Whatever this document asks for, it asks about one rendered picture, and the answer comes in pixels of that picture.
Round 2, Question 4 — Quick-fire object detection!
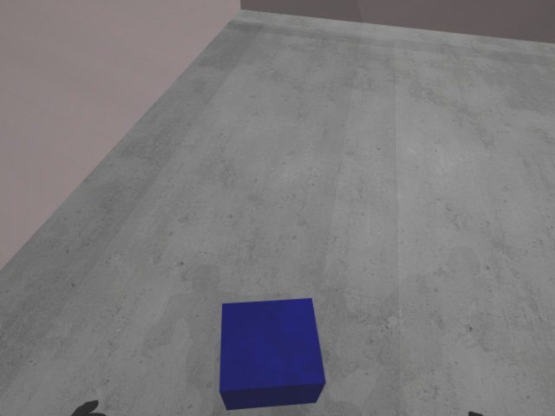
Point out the carton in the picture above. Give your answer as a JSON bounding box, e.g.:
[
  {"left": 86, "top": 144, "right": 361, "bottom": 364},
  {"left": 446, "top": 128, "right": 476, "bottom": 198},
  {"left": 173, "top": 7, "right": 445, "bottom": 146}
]
[{"left": 219, "top": 298, "right": 326, "bottom": 410}]

